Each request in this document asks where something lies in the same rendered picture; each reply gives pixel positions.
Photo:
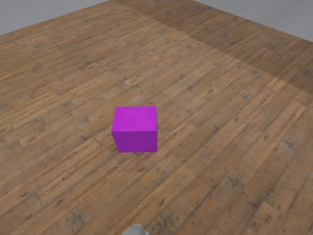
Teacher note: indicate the carton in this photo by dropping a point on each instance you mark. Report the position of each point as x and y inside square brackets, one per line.
[134, 129]

